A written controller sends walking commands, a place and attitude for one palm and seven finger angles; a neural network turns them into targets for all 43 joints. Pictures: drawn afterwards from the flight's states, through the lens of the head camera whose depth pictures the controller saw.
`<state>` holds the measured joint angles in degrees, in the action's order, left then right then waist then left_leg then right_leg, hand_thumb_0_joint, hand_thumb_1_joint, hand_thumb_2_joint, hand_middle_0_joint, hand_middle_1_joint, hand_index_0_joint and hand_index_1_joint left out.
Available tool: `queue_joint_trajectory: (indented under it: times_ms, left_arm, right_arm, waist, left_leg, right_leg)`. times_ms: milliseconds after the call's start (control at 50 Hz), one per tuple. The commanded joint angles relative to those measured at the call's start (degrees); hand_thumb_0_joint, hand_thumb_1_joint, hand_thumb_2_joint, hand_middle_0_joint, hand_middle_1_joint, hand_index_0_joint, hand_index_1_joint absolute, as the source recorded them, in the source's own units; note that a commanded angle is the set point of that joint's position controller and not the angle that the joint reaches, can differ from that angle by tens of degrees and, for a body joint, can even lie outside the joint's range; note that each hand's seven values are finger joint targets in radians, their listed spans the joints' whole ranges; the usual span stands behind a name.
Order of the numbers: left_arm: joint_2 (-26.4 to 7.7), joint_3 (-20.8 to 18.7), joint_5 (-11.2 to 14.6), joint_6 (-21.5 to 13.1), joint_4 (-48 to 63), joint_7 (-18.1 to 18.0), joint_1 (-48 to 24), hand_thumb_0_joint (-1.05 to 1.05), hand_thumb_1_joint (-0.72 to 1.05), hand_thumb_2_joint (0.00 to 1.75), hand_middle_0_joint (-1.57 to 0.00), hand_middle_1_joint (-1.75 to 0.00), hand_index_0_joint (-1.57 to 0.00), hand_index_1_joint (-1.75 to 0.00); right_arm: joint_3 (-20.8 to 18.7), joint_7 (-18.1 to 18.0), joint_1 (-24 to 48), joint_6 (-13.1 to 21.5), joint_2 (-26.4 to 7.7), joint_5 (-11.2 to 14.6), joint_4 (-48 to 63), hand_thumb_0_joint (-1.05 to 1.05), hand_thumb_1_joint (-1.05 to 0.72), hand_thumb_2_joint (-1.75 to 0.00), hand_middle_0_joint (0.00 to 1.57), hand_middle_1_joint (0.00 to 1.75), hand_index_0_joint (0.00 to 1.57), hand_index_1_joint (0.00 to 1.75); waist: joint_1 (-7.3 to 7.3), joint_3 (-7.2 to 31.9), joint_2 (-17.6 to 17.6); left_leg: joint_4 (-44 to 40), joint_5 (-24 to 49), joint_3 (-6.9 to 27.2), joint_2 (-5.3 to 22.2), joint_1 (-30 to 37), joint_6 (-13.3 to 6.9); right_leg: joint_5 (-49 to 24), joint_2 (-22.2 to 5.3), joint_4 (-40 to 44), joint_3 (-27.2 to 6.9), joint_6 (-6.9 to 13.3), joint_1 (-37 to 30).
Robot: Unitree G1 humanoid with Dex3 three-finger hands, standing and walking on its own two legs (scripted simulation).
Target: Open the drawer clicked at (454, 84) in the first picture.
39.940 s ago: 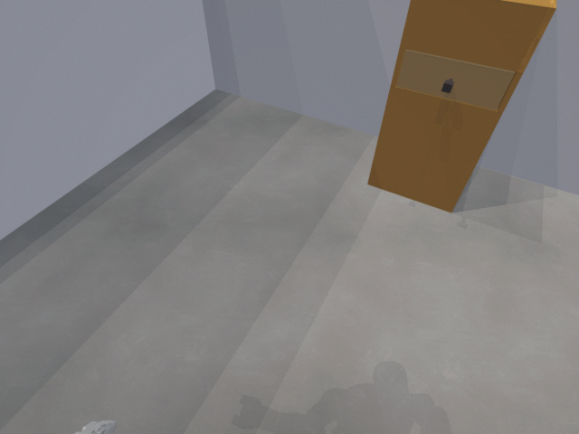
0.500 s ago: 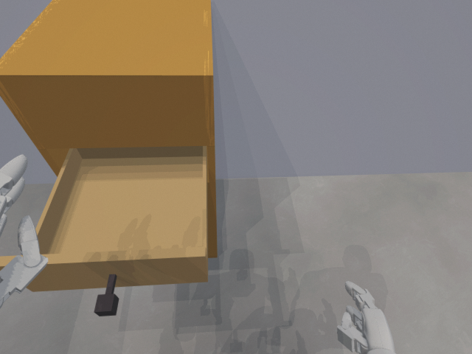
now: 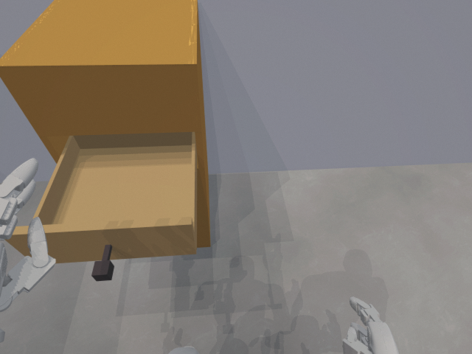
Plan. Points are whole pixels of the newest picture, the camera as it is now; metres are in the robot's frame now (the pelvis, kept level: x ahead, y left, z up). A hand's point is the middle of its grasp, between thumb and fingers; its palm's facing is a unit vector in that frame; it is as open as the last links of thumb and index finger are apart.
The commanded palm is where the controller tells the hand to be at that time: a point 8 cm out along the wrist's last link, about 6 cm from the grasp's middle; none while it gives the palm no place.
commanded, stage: step back with the hand held close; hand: left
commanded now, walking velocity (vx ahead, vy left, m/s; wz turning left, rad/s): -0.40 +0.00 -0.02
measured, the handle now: (105, 262) +0.32 +0.30 -0.14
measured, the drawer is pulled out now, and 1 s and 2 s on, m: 0.30 0.30 0.30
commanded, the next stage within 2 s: stop stepping back and stand still in 0.14 s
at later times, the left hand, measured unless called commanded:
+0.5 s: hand (30, 352) +0.11 +0.20 +0.17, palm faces +0.35 -0.82 -0.46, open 7.4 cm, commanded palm +0.05 +0.25 +0.18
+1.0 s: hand out of the picture +0.10 +0.22 +0.16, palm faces +0.40 -0.80 -0.45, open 7.4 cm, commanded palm +0.03 +0.27 +0.18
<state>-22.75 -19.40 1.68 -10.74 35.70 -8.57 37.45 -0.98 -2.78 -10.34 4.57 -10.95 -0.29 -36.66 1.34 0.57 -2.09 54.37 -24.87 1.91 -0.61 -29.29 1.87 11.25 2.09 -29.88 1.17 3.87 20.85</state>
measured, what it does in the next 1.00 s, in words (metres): steps on the spot: left foot, then right foot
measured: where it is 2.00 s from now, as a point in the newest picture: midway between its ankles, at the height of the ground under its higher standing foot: outside the picture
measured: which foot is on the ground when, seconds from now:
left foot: up 0.00-0.10, down 0.12-0.34, up 0.36-0.56, down 0.58-1.00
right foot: down 0.00-0.18, up 0.20-0.28, down 0.30-1.00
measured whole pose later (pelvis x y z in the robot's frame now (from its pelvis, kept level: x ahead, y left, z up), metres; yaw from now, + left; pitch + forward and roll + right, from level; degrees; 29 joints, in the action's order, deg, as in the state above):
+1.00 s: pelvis -0.09 -0.02 +0.00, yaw +1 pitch +0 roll -1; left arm -20.1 -18.2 0.1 -11.0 31.2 -11.2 36.4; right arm 0.9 -3.5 -14.2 6.0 -11.2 -0.9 -35.2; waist 1.2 0.1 0.9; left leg 28.3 -16.2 0.4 0.8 -12.0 0.3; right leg 7.2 3.2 -23.4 3.3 3.4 16.2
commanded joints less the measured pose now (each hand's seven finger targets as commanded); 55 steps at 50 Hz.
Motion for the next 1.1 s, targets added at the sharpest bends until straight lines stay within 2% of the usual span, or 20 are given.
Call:
queue_joint_trajectory:
  times_ms: [0, 40, 80, 100, 120, 140, 220, 280, 300, 320, 340, 400, 500, 560, 620, 740, 1000, 1020, 1040, 1080]
  left_arm:
    - [-8.6, -8.4, -0.4, -3.5, 8.4, -1.6, -0.8, 0.0, 0.9, 0.9, -0.2, -0.3, -0.2, -0.3]
    - [-8.4, -6.9, -0.4, -3.4, 9.9, -1.5, -1.6, 0.0, 0.9, 0.9, -0.2, -0.3, -0.2, -0.3]
    - [-9.2, -7.2, -0.8, -5.3, 12.2, -1.6, -2.9, 0.0, 0.9, 0.9, -0.2, -0.3, -0.2, -0.3]
    - [-10.0, -8.5, -0.8, -5.4, 13.1, -1.5, -1.7, 0.0, 0.9, 0.9, -0.2, -0.3, -0.2, -0.3]
    - [-9.1, -8.4, 0.5, -5.0, 10.7, -0.9, 2.5, 0.0, 0.9, 0.9, -0.2, -0.3, -0.2, -0.3]
    - [-10.1, -11.0, 0.0, -4.9, 13.4, -1.1, 2.2, 0.0, 0.9, 0.9, -0.2, -0.3, -0.2, -0.3]
    - [-7.1, -8.5, 0.9, -4.3, 16.9, -1.0, 0.8, 0.0, 0.9, 0.9, -0.2, -0.3, -0.2, -0.3]
    - [-7.7, -9.2, 0.7, -3.9, 15.1, -1.0, 0.3, 0.0, 0.9, 0.9, -0.2, -0.3, -0.2, -0.3]
    - [-8.5, -9.7, 0.5, -3.8, 13.8, -1.0, -1.1, 0.0, 0.9, 0.9, -0.2, -0.3, -0.2, -0.3]
    - [-8.5, -9.3, 0.8, -3.2, 11.6, -1.1, -0.8, 0.0, 0.9, 0.9, -0.2, -0.3, -0.2, -0.3]
    - [-9.1, -9.5, 1.0, -2.9, 11.5, -1.4, -0.3, 0.0, 0.9, 0.9, -0.2, -0.3, -0.2, -0.3]
    - [-8.0, -8.6, 0.3, -3.1, 8.8, -2.4, -0.7, 0.0, 0.9, 0.9, -0.2, -0.3, -0.2, -0.3]
    - [-6.8, -5.9, -2.3, -2.7, 9.1, -3.0, 0.2, 0.0, 0.9, 0.9, -0.2, -0.3, -0.2, -0.3]
    - [-7.6, -6.6, -1.7, -4.2, 11.2, -2.9, -1.0, 0.0, 0.9, 0.9, -0.2, -0.3, -0.2, -0.3]
    - [-6.7, -7.2, -1.7, -3.5, 9.1, -3.5, 0.7, 0.0, 0.9, 0.9, -0.2, -0.3, -0.2, -0.3]
    - [-6.1, -6.0, -1.8, -4.1, 8.9, -4.0, -1.7, 0.0, 0.9, 0.9, -0.2, -0.3, -0.2, -0.3]
    - [-6.1, -5.5, -1.0, -3.8, 7.2, -3.6, -1.6, 0.0, 0.9, 0.9, -0.2, -0.3, -0.2, -0.3]
    - [-1.1, 13.6, -5.2, 5.2, -40.0, 5.8, -11.2, 0.0, 0.9, 0.9, -0.2, -0.3, -0.2, -0.3]
    - [0.5, 12.1, -4.1, 8.6, -42.2, 7.4, -9.1, 0.0, 0.9, 0.9, -0.2, -0.3, -0.2, -0.3]
    - [1.8, 12.8, -3.8, 9.5, -45.5, 7.8, -14.3, 0.0, 0.9, 0.9, -0.2, -0.3, -0.2, -0.3]
  right_arm:
    - [-0.9, -1.5, 6.7, 1.2, -4.9, -0.4, 9.9, 0.0, -0.9, -0.9, 0.2, 0.3, 0.2, 0.3]
    - [-1.2, -1.5, 4.9, 0.8, -6.1, -0.5, 8.9, 0.0, -0.9, -0.9, 0.2, 0.3, 0.2, 0.3]
    - [-3.2, -1.4, 4.3, 1.2, -8.6, -0.3, 9.9, 0.0, -0.9, -0.9, 0.2, 0.3, 0.2, 0.3]
    - [-3.8, -0.8, 3.8, 2.1, -8.8, 0.5, 10.8, 0.0, -0.9, -0.9, 0.2, 0.3, 0.2, 0.3]
    - [-4.4, -0.2, 3.1, 2.9, -8.3, 1.8, 11.2, 0.0, -0.9, -0.9, 0.2, 0.3, 0.2, 0.3]
    - [-4.2, -0.2, 4.9, 3.8, -8.2, 0.9, 11.8, 0.0, -0.9, -0.9, 0.2, 0.3, 0.2, 0.3]
    - [-3.7, 0.0, 4.2, 6.0, -7.6, -0.3, 9.4, 0.0, -0.9, -0.9, 0.2, 0.3, 0.2, 0.3]
    - [-2.6, 0.3, 4.7, 5.9, -8.2, 0.5, 9.6, 0.0, -0.9, -0.9, 0.2, 0.3, 0.2, 0.3]
    - [-2.5, 0.4, 4.7, 5.6, -8.0, 1.0, 9.9, 0.0, -0.9, -0.9, 0.2, 0.3, 0.2, 0.3]
    - [-2.9, 0.5, 3.5, 5.2, -7.4, 1.8, 11.0, 0.0, -0.9, -0.9, 0.2, 0.3, 0.2, 0.3]
    - [-3.3, 0.7, 2.8, 4.1, -7.6, 1.8, 10.7, 0.0, -0.9, -0.9, 0.2, 0.3, 0.2, 0.3]
    - [-1.2, 0.0, 3.9, 2.9, -5.5, 0.3, 9.9, 0.0, -0.9, -0.9, 0.2, 0.3, 0.2, 0.3]
    - [-0.4, -1.1, 2.6, 2.4, -7.3, -0.7, 9.8, 0.0, -0.9, -0.9, 0.2, 0.3, 0.2, 0.3]
    - [-2.1, -1.4, 3.3, 3.5, -9.5, -0.5, 11.8, 0.0, -0.9, -0.9, 0.2, 0.3, 0.2, 0.3]
    - [-1.3, -1.6, 2.8, 3.9, -7.6, -0.3, 12.0, 0.0, -0.9, -0.9, 0.2, 0.3, 0.2, 0.3]
    - [-2.0, -1.9, 1.0, 4.7, -8.3, -0.9, 10.7, 0.0, -0.9, -0.9, 0.2, 0.3, 0.2, 0.3]
    - [-1.1, -1.4, 2.1, 4.2, -7.3, -0.1, 10.9, 0.0, -0.9, -0.9, 0.2, 0.3, 0.2, 0.3]
    - [-4.5, 4.5, 4.1, 5.5, -17.1, 0.1, -5.2, 0.0, -0.9, -0.9, 0.2, 0.3, 0.2, 0.3]
    - [-4.0, 4.0, -3.0, 3.1, -13.4, 0.3, -5.4, 0.0, -0.9, -0.9, 0.2, 0.3, 0.2, 0.3]
    - [-3.2, 3.4, -4.6, 0.5, -12.3, 0.0, -4.4, 0.0, -0.9, -0.9, 0.2, 0.3, 0.2, 0.3]
  waist:
    - [-0.45, 3.7, -4.6]
    - [0.67, 2.6, -1.5]
    - [-0.15, 4.3, 9.2]
    - [-0.82, 7.2, 9.9]
    - [-0.71, 10.3, 8.8]
    - [-1.1, 9.2, 17.9]
    - [-0.8, 7.5, 12.5]
    - [-0.86, 4.7, 10.5]
    - [-0.64, 4.5, 4.0]
    - [-0.24, 4.9, -5.7]
    - [-0.69, 5.9, -7.1]
    - [0.74, 4.0, -4.3]
    - [0.54, 2.7, -1.1]
    - [-0.63, 3.7, 8.3]
    - [-0.08, -0.2, 7.0]
    - [0.56, 0.6, 4.1]
    - [0.03, 2.6, 4.5]
    - [1.43, -2.1, 4.0]
    - [1.41, 3.8, 1.4]
    - [0.68, 4.4, -4.8]
  left_leg:
    - [-14.3, -1.9, -3.5, 0.3, 7.8, -1.5]
    - [-31.4, 5.4, -4.1, 0.4, 11.9, -2.0]
    - [-36.7, 17.7, 6.9, 11.2, 9.8, -5.8]
    - [-34.6, 23.5, 7.3, 15.1, 9.7, -6.9]
    - [-34.8, 17.0, 3.8, 15.0, 8.1, -6.1]
    - [-36.7, 10.6, 5.1, 15.9, 0.5, -7.3]
    - [-29.6, 34.6, 4.5, 17.7, 8.9, -7.4]
    - [-26.1, 19.1, 1.7, 13.3, 6.3, -5.1]
    - [-22.8, 4.8, -1.7, 8.7, 2.6, -3.2]
    - [-12.6, -2.6, -3.9, 2.0, 3.0, -1.4]
    - [-3.0, -2.0, -2.8, 0.1, 5.1, -1.3]
    - [-2.3, 0.2, -0.1, 1.5, 6.2, -1.5]
    - [-30.3, 2.7, -2.2, 0.6, 16.2, -3.9]
    - [-35.6, 11.3, 5.8, 8.0, 11.6, -5.9]
    - [-36.9, -4.5, 5.0, 6.5, 2.6, -5.1]
    - [-30.9, -0.3, 2.7, 3.5, 8.4, -4.2]
    - [-33.9, 8.7, 2.6, 4.6, 8.4, -3.5]
    - [-22.5, 17.3, 1.2, 4.7, 8.5, -3.3]
    - [-23.5, 24.7, 0.5, 4.9, 14.9, -3.1]
    - [-24.8, 24.1, 3.6, 6.0, 12.7, -4.8]
  right_leg:
    - [-6.9, -13.5, 14.5, -12.3, 2.6, -2.3]
    - [-5.9, -10.9, 12.9, -9.4, -0.3, -4.0]
    - [-4.5, -3.9, 4.1, -4.6, -5.0, -6.2]
    - [-3.5, -2.5, -0.9, -2.4, -5.9, -7.6]
    - [5.6, -3.0, -3.3, -3.2, -5.2, -10.0]
    - [6.0, -1.8, -8.3, -2.1, -5.0, -11.4]
    - [8.6, -1.0, -9.9, -1.2, -4.8, -4.4]
    - [0.5, -2.6, 2.7, -1.2, -4.9, -10.2]
    - [-0.8, -5.9, 6.4, -7.0, -3.6, -11.8]
    - [11.9, -13.1, 13.9, -21.7, -0.6, -5.7]
    - [20.3, -18.7, 20.9, -29.6, 1.0, -2.7]
    - [17.1, -17.4, 19.0, -21.4, 3.2, -3.1]
    - [15.0, -11.7, 17.0, -12.9, 0.7, -3.4]
    - [1.2, -3.6, 5.7, -6.1, -3.3, -11.2]
    - [12.2, -3.6, 8.3, -6.3, -3.6, -11.7]
    - [13.2, -6.0, 14.1, -10.5, -2.2, -8.6]
    - [-2.5, -4.1, 10.4, -6.8, -2.9, -16.4]
    - [-13.4, -8.5, 1.7, -5.0, -0.9, -5.6]
    - [-17.8, -7.6, 1.6, -6.7, 0.4, -5.9]
    - [-12.3, -6.7, -0.5, -4.8, 0.5, -6.5]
